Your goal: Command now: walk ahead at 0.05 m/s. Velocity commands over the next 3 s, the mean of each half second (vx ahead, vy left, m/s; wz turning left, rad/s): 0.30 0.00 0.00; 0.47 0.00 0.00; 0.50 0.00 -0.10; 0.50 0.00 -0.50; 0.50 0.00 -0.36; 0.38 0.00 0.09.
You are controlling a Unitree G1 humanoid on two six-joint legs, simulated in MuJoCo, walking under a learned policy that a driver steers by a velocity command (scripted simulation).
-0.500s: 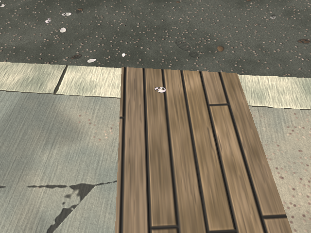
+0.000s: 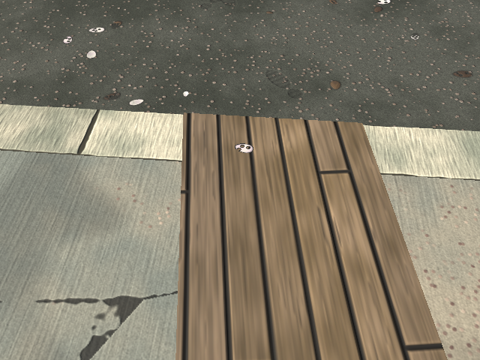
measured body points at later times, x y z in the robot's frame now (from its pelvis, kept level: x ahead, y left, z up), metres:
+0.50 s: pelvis +0.12 +0.08 +0.00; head +0.12 +0.10 +0.45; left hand +0.19 +0.35 -0.14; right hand +0.12 -0.18 -0.13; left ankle +0.10 +0.17 -0.74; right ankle +0.09 -0.07 -0.65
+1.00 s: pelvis +0.39 +0.03 -0.01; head +0.43 +0.03 +0.44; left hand +0.51 +0.29 -0.13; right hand +0.41 -0.24 -0.15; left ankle +0.26 +0.17 -0.63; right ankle +0.47 -0.06 -0.74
